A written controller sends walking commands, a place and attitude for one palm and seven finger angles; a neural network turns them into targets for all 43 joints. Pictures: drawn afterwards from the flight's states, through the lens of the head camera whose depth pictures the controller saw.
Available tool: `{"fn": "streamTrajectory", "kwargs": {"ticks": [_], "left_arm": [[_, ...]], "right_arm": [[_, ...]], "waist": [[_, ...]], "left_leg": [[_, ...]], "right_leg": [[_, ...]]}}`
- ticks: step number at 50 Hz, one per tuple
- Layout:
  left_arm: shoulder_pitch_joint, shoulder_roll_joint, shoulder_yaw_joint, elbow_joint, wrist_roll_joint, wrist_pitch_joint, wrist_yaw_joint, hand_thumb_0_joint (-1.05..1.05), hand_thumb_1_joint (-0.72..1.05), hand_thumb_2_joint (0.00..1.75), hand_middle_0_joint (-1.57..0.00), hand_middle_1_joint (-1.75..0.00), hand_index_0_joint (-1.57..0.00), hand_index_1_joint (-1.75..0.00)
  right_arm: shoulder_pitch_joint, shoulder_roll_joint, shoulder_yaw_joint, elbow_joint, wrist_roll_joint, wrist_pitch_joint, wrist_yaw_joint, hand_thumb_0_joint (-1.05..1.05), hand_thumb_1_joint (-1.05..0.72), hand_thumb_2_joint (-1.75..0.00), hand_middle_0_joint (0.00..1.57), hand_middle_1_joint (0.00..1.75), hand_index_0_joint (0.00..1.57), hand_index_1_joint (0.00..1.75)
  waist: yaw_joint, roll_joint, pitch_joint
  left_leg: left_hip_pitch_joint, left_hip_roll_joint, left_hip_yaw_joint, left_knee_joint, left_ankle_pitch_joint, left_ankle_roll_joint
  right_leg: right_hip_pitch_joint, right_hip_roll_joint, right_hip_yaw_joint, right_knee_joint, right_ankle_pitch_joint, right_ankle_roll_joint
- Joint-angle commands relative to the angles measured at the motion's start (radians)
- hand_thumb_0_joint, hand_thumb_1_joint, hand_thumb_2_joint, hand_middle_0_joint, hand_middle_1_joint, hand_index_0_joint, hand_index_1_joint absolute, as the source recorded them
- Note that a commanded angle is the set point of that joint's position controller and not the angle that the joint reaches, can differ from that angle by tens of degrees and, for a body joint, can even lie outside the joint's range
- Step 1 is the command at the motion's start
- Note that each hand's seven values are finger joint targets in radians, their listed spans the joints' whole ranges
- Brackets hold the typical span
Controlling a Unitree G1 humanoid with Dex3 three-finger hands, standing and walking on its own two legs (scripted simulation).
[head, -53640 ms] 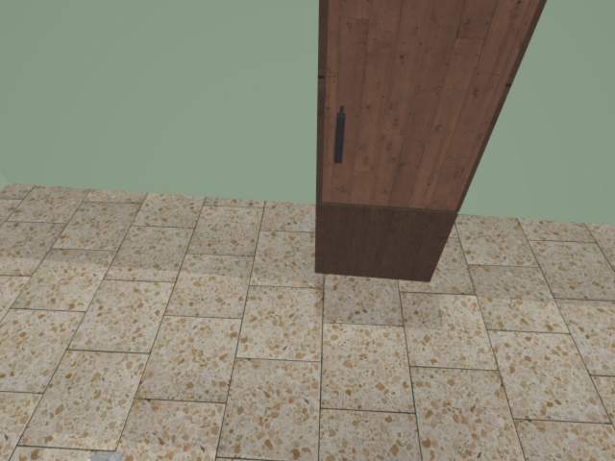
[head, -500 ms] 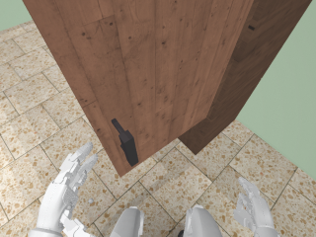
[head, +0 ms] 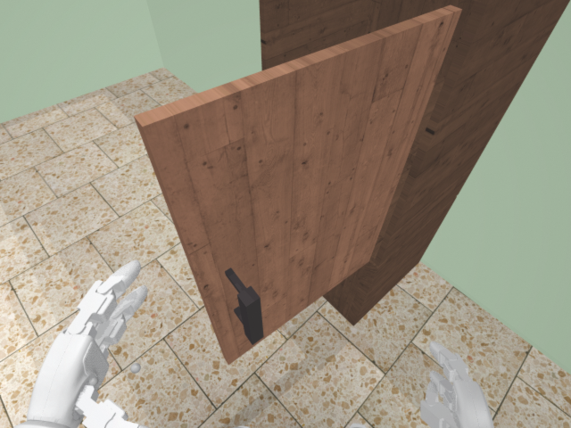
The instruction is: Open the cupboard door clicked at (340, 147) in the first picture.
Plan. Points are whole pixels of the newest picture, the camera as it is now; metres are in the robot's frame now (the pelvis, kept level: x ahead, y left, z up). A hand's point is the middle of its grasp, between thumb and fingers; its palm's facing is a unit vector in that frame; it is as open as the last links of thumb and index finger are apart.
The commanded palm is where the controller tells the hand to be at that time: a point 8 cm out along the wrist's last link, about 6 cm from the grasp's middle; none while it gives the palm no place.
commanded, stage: draw the hand back to the body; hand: left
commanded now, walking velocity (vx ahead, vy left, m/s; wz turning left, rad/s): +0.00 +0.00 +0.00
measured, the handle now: (243, 307) +0.29 +0.09 -0.01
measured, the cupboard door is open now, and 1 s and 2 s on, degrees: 86 86 86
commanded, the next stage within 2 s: step back with the hand held close in 1.04 s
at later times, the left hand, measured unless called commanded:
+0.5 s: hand (45, 288) +0.21 +0.25 +0.19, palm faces +0.37 -0.82 -0.44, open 11.0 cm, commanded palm +0.16 +0.29 +0.21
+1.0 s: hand (25, 263) +0.21 +0.25 +0.22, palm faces +0.43 -0.80 -0.42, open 7.5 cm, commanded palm +0.17 +0.28 +0.24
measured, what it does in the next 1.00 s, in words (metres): rises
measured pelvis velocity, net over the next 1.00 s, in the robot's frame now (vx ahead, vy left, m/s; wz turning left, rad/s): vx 0.02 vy -0.01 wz -0.03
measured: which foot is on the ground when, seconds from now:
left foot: down 0.00-1.00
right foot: down 0.00-1.00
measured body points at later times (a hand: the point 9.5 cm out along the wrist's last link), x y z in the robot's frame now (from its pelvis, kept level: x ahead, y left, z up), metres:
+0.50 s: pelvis +0.03 +0.00 +0.06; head +0.01 -0.02 +0.51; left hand +0.18 +0.29 +0.21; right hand +0.21 -0.21 -0.02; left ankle -0.02 +0.10 -0.67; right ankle +0.03 -0.13 -0.67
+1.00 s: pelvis +0.02 -0.01 +0.07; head +0.00 -0.03 +0.52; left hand +0.19 +0.29 +0.25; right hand +0.20 -0.24 -0.02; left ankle -0.02 +0.10 -0.67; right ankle +0.03 -0.13 -0.67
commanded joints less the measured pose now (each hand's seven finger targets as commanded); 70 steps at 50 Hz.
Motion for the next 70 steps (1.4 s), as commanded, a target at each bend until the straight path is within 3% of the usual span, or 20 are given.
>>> {"fn": "streamTrajectory", "kwargs": {"ticks": [1,2,3,5,15,19,29,33,36,41,49,51,57,58,59,60,62,63,65,70], "left_arm": [[0.095,0.124,0.053,-0.287,0.155,0.101,0.233,0.00,-0.22,0.42,-0.16,-0.30,-0.16,-0.30],[0.087,0.127,0.048,-0.303,0.171,0.126,0.264,0.00,-0.18,0.43,-0.16,-0.30,-0.16,-0.30],[0.079,0.134,0.055,-0.296,0.181,0.145,0.288,0.00,-0.15,0.45,-0.16,-0.30,-0.16,-0.30],[0.057,0.142,0.059,-0.304,0.195,0.162,0.317,0.00,-0.08,0.48,-0.16,-0.30,-0.16,-0.30],[-0.075,0.189,0.145,-0.271,0.210,0.156,0.353,0.00,0.27,0.63,-0.18,-0.30,-0.18,-0.30],[-0.103,0.200,0.184,-0.259,0.205,0.139,0.347,0.00,0.41,0.69,-0.18,-0.30,-0.18,-0.30],[-0.215,0.249,0.293,-0.286,0.194,0.101,0.337,0.00,0.76,0.84,-0.19,-0.30,-0.19,-0.30],[-0.264,0.286,0.355,-0.267,0.186,0.089,0.337,0.00,0.90,0.90,-0.20,-0.30,-0.20,-0.30],[-0.226,0.210,0.292,-0.197,0.180,0.096,0.318,0.00,0.90,0.90,-0.20,-0.30,-0.20,-0.30],[-0.250,0.249,0.315,-0.259,0.185,0.079,0.319,0.00,0.90,0.90,-0.20,-0.30,-0.20,-0.30],[-0.274,0.260,0.322,-0.260,0.191,0.076,0.325,0.00,0.90,0.90,-0.20,-0.30,-0.20,-0.30],[-0.264,0.252,0.320,-0.238,0.190,0.076,0.325,0.00,0.90,0.90,-0.20,-0.30,-0.20,-0.30],[-0.273,0.244,0.312,-0.227,0.188,0.073,0.319,0.00,0.90,0.90,-0.20,-0.30,-0.20,-0.30],[-0.362,0.274,0.323,-0.252,0.191,0.069,0.324,0.00,0.90,0.90,-0.20,-0.30,-0.20,-0.30],[-0.425,0.372,0.436,-0.268,0.201,0.032,0.335,0.00,0.90,0.90,-0.20,-0.30,-0.20,-0.30],[-0.313,0.299,0.384,-0.180,0.203,0.033,0.325,0.00,0.90,0.90,-0.20,-0.30,-0.20,-0.30],[-0.249,0.266,0.346,-0.210,0.206,0.023,0.318,0.00,0.90,0.90,-0.20,-0.30,-0.20,-0.30],[-0.236,0.275,0.356,-0.239,0.207,0.013,0.322,0.00,0.90,0.90,-0.20,-0.30,-0.20,-0.30],[-0.179,0.279,0.363,-0.267,0.205,0.008,0.328,0.00,0.90,0.90,-0.20,-0.30,-0.20,-0.30],[-0.102,0.318,0.417,-0.307,0.200,0.014,0.341,0.00,0.90,0.90,-0.20,-0.30,-0.20,-0.30]], "right_arm": [[-0.060,-0.082,-0.037,-0.151,-0.014,-0.030,-0.039,0.00,-0.90,-0.90,0.20,0.30,0.20,0.30],[-0.061,-0.086,-0.034,-0.140,-0.016,-0.025,-0.040,0.00,-0.90,-0.90,0.20,0.30,0.20,0.30],[-0.071,-0.086,-0.033,-0.132,-0.019,-0.022,-0.043,0.00,-0.90,-0.90,0.20,0.30,0.20,0.30],[-0.074,-0.092,-0.030,-0.121,-0.023,-0.023,-0.046,0.00,-0.90,-0.90,0.20,0.30,0.20,0.30],[-0.122,-0.101,-0.010,-0.036,-0.031,-0.075,-0.048,0.00,-0.90,-0.90,0.20,0.30,0.20,0.30],[-0.146,-0.100,-0.011,-0.006,-0.037,-0.090,-0.037,0.00,-0.90,-0.90,0.20,0.30,0.20,0.30],[-0.184,-0.103,-0.022,0.045,-0.044,-0.095,-0.014,0.00,-0.90,-0.90,0.20,0.30,0.20,0.30],[-0.199,-0.104,-0.030,0.063,-0.047,-0.089,-0.011,0.00,-0.90,-0.90,0.20,0.30,0.20,0.30],[-0.200,-0.105,-0.034,0.067,-0.044,-0.072,0.000,0.00,-0.90,-0.90,0.20,0.30,0.20,0.30],[-0.213,-0.108,-0.042,0.061,-0.047,-0.067,0.001,0.00,-0.90,-0.90,0.20,0.30,0.20,0.30],[-0.226,-0.100,-0.037,0.076,-0.051,-0.083,-0.008,0.00,-0.90,-0.90,0.20,0.30,0.20,0.30],[-0.222,-0.098,-0.038,0.080,-0.051,-0.084,-0.008,0.00,-0.90,-0.90,0.20,0.30,0.20,0.30],[-0.228,-0.099,-0.041,0.086,-0.052,-0.086,-0.007,0.00,-0.90,-0.90,0.20,0.30,0.20,0.30],[-0.235,-0.103,-0.041,0.094,-0.052,-0.088,-0.011,0.00,-0.90,-0.90,0.20,0.30,0.20,0.30],[-0.210,-0.119,-0.038,0.054,-0.046,-0.063,-0.017,0.00,-0.90,-0.90,0.20,0.30,0.20,0.30],[-0.207,-0.110,-0.041,0.071,-0.050,-0.043,-0.015,0.00,-0.90,-0.90,0.20,0.30,0.20,0.30],[-0.219,-0.115,-0.043,0.055,-0.055,-0.022,-0.010,0.00,-0.90,-0.90,0.20,0.30,0.20,0.30],[-0.223,-0.120,-0.046,0.054,-0.059,-0.016,-0.014,0.00,-0.90,-0.90,0.20,0.30,0.20,0.30],[-0.214,-0.124,-0.049,0.036,-0.059,-0.004,-0.014,0.00,-0.90,-0.90,0.20,0.30,0.20,0.30],[-0.217,-0.115,-0.066,0.001,-0.053,0.030,-0.019,0.00,-0.90,-0.90,0.20,0.30,0.20,0.30]], "waist": [[0.020,0.109,-0.050],[0.015,0.094,-0.037],[0.015,0.026,-0.030],[0.011,0.000,-0.027],[0.033,0.009,0.078],[0.042,-0.005,0.096],[0.053,0.046,0.102],[0.060,0.007,0.101],[0.051,-0.005,0.158],[0.059,0.011,0.085],[0.058,0.042,0.134],[0.058,0.004,0.142],[0.058,-0.008,0.144],[0.052,0.016,0.126],[-0.002,-0.059,0.223],[-0.004,-0.106,0.188],[-0.006,-0.057,0.145],[-0.003,0.023,0.118],[-0.001,0.040,0.046],[0.002,-0.022,-0.031]], "left_leg": [[0.104,-0.009,0.001,-0.319,0.396,-0.015],[0.130,-0.001,-0.007,-0.329,0.421,-0.016],[0.146,0.000,-0.008,-0.337,0.442,-0.007],[0.196,0.004,-0.006,-0.367,0.454,-0.005],[0.370,0.005,0.003,-0.542,0.518,-0.008],[0.421,0.007,0.010,-0.597,0.555,-0.009],[0.531,0.012,0.032,-0.678,0.649,-0.011],[0.553,0.011,0.041,-0.693,0.647,-0.004],[0.555,0.013,0.050,-0.711,0.603,0.001],[0.578,0.005,0.052,-0.720,0.590,0.005],[0.579,-0.001,0.053,-0.731,0.557,0.003],[0.581,0.001,0.052,-0.735,0.555,0.005],[0.586,-0.002,0.056,-0.741,0.515,0.010],[0.595,-0.005,0.059,-0.740,0.511,0.011],[0.510,0.015,0.031,-0.704,0.436,0.014],[0.521,0.008,0.028,-0.679,0.418,0.015],[0.527,0.006,0.040,-0.670,0.438,0.014],[0.521,0.010,0.036,-0.683,0.482,0.011],[0.520,0.024,0.029,-0.694,0.583,0.004],[0.481,0.038,0.022,-0.664,0.725,-0.009]], "right_leg": [[0.278,0.015,0.047,-0.216,0.197,-0.025],[0.283,0.016,0.040,-0.230,0.206,-0.023],[0.308,0.020,0.034,-0.253,0.226,-0.022],[0.346,0.018,0.031,-0.283,0.245,-0.016],[0.516,0.011,0.034,-0.436,0.310,-0.015],[0.586,0.011,0.034,-0.487,0.352,-0.015],[0.681,0.018,0.050,-0.573,0.443,-0.015],[0.709,0.018,0.057,-0.602,0.469,-0.016],[0.682,0.020,0.058,-0.625,0.435,-0.010],[0.725,0.020,0.066,-0.628,0.437,-0.011],[0.709,0.022,0.072,-0.653,0.414,-0.014],[0.705,0.025,0.068,-0.656,0.409,-0.011],[0.701,0.025,0.076,-0.675,0.376,-0.009],[0.707,0.021,0.081,-0.678,0.377,-0.011],[0.596,-0.021,0.186,-0.722,0.440,-0.014],[0.586,-0.044,0.184,-0.728,0.429,-0.017],[0.574,-0.056,0.181,-0.718,0.429,-0.020],[0.598,-0.057,0.164,-0.685,0.489,-0.025],[0.649,-0.040,0.137,-0.621,0.569,-0.017],[0.701,-0.033,0.125,-0.530,0.750,-0.012]]}}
